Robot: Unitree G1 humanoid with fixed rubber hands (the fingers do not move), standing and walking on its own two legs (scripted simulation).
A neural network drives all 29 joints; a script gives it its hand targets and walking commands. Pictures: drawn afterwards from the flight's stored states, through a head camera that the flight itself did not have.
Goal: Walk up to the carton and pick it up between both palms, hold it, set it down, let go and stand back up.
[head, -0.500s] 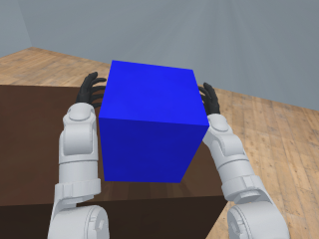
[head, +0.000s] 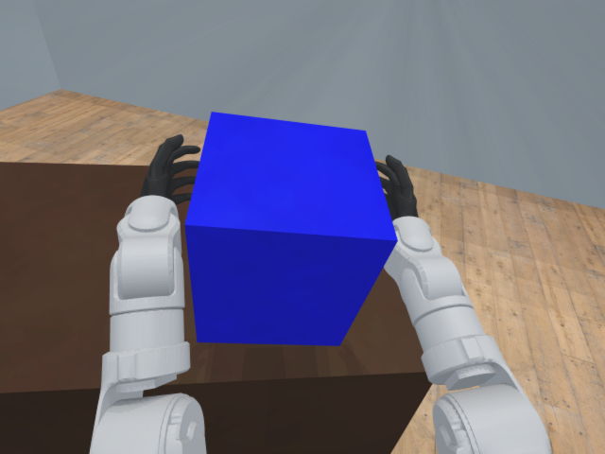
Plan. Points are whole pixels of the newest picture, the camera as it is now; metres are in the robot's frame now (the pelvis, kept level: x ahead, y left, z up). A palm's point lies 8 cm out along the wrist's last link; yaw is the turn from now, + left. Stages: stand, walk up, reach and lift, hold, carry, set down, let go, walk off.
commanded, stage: hold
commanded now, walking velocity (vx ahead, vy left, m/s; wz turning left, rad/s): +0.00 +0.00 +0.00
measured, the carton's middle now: (280, 237) +0.38 +0.01 +0.14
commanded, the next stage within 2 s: none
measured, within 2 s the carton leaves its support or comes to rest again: neither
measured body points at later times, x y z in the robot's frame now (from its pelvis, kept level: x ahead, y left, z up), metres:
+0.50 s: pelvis -0.01 +0.00 +0.00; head -0.06 +0.03 +0.45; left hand +0.37 +0.16 +0.22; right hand +0.38 -0.14 +0.20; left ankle +0.07 +0.14 -0.75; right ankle -0.03 -0.12 -0.75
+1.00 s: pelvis +0.00 +0.00 +0.00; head -0.06 +0.02 +0.45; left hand +0.37 +0.16 +0.22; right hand +0.38 -0.15 +0.20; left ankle +0.07 +0.14 -0.75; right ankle -0.03 -0.12 -0.75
